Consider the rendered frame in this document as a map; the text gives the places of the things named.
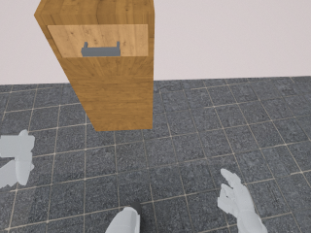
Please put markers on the right robot hand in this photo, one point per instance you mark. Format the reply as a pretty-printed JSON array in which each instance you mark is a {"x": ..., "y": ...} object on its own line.
[{"x": 239, "y": 199}]

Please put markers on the handle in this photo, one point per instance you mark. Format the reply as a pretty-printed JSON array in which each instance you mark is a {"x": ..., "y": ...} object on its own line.
[{"x": 101, "y": 51}]

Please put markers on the left robot thigh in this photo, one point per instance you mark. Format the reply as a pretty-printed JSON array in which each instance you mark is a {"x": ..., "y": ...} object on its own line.
[{"x": 126, "y": 221}]

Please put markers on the drawer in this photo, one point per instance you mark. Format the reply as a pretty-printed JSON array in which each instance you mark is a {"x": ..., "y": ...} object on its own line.
[{"x": 70, "y": 39}]

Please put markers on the left robot hand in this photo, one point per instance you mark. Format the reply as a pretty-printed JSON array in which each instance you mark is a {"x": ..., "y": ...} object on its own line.
[{"x": 18, "y": 169}]

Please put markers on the robot right forearm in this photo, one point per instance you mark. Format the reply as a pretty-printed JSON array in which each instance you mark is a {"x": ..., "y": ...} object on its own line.
[{"x": 250, "y": 222}]

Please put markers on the robot left shin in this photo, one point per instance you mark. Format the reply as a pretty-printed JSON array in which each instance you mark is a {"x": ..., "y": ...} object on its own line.
[{"x": 129, "y": 209}]

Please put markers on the cabinet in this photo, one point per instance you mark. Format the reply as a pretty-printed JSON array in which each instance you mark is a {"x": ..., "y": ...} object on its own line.
[{"x": 116, "y": 92}]

